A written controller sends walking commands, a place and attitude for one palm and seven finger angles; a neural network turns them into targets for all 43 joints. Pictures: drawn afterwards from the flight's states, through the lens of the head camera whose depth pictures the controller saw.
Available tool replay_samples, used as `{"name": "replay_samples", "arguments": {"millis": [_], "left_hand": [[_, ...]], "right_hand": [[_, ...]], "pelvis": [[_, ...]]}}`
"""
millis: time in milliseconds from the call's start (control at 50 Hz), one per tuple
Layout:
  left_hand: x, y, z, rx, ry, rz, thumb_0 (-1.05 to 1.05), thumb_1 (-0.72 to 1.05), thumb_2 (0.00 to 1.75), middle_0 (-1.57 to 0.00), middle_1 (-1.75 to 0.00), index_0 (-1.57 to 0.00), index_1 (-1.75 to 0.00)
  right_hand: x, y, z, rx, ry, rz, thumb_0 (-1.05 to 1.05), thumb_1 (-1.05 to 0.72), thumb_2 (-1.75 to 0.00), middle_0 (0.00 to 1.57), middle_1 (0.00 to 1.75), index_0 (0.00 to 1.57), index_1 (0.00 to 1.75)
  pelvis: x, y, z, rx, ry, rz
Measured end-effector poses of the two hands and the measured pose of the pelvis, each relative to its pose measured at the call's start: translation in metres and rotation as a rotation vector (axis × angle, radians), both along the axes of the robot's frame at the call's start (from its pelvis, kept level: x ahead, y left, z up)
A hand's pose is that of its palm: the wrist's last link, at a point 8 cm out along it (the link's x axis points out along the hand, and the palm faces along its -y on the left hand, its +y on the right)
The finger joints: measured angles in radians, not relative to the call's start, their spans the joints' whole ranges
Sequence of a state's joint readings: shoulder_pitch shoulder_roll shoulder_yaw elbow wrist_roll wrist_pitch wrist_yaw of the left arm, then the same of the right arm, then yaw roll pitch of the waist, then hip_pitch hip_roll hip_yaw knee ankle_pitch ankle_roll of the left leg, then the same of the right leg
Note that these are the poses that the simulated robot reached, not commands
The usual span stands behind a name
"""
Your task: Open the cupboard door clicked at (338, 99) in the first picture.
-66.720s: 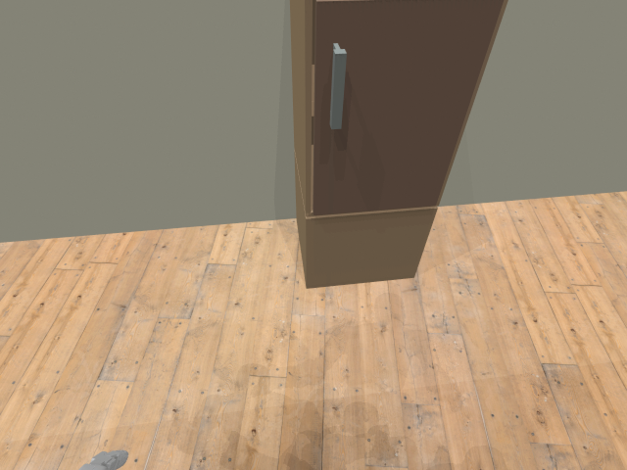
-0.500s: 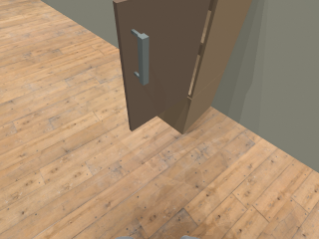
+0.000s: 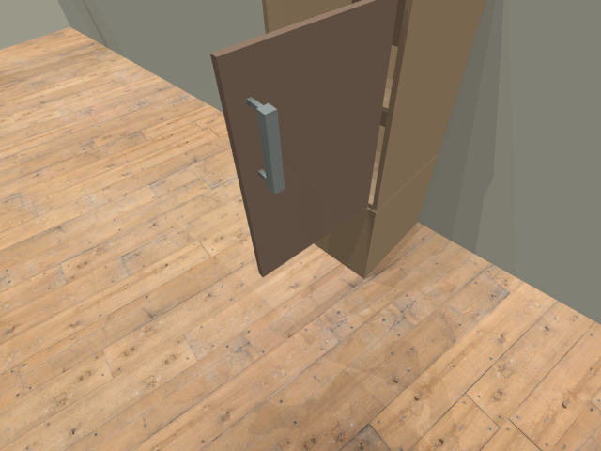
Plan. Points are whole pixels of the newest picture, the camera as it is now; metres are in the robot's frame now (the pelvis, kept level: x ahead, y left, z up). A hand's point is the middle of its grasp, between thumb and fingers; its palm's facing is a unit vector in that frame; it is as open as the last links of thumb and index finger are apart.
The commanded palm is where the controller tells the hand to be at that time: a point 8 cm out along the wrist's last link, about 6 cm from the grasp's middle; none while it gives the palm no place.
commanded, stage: let the arm hang, fingers relaxed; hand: left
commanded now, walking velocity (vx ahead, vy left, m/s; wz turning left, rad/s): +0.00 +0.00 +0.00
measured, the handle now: (264, 147) +0.59 +0.10 +0.07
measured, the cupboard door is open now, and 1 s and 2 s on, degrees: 82 82 82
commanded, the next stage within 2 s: look to check the result in 0.26 s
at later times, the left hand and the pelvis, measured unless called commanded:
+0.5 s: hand out of the picture +0.11 +0.23 -0.15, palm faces -0.02 -0.94 -0.33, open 7.4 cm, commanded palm none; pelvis +0.03 -0.01 +0.00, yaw -1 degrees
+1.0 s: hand out of the picture +0.12 +0.23 -0.15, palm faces -0.02 -0.94 -0.34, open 7.4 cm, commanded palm none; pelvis +0.04 -0.01 +0.00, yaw -1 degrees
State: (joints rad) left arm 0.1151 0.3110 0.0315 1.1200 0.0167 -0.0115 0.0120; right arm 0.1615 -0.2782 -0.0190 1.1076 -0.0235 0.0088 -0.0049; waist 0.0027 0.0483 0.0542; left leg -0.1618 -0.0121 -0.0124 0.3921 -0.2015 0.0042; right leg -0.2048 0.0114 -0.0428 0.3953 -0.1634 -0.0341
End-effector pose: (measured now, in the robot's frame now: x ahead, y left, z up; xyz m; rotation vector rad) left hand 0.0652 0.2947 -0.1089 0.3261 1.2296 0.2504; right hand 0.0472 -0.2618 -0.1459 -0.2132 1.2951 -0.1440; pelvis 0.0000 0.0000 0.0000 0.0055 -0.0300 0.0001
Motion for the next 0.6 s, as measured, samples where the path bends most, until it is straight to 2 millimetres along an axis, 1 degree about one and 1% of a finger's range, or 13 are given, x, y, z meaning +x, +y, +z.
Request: {"name": "replay_samples", "arguments": {"millis": [120,240,400,600], "left_hand": [[0.031,-0.015,-0.002,-0.033,-0.047,-0.033,0.00,0.90,0.90,-0.20,-0.30,-0.21,-0.30],[0.046,-0.026,-0.006,-0.060,-0.052,-0.052,0.00,0.90,0.90,-0.20,-0.30,-0.21,-0.30],[0.047,-0.028,-0.009,-0.062,-0.024,-0.047,0.00,0.90,0.90,-0.20,-0.30,-0.21,-0.30],[0.039,-0.021,-0.007,-0.037,0.016,-0.028,0.00,0.90,0.90,-0.20,-0.30,-0.21,-0.30]], "right_hand": [[0.018,-0.012,0.007,-0.030,-0.024,0.000,0.01,-0.91,-0.90,0.21,0.30,0.20,0.30],[0.028,-0.024,0.014,-0.061,-0.029,-0.005,0.01,-0.91,-0.90,0.20,0.30,0.20,0.30],[0.033,-0.033,0.018,-0.081,-0.016,-0.008,0.01,-0.91,-0.90,0.20,0.30,0.20,0.30],[0.037,-0.031,0.015,-0.069,0.002,-0.006,0.01,-0.91,-0.90,0.20,0.30,0.20,0.30]], "pelvis": [[0.009,-0.002,0.002,0.002,0.001,-0.003],[0.016,-0.005,0.003,0.003,0.004,-0.008],[0.024,-0.009,0.004,0.000,0.006,-0.011],[0.031,-0.011,0.004,-0.002,0.009,-0.012]]}}
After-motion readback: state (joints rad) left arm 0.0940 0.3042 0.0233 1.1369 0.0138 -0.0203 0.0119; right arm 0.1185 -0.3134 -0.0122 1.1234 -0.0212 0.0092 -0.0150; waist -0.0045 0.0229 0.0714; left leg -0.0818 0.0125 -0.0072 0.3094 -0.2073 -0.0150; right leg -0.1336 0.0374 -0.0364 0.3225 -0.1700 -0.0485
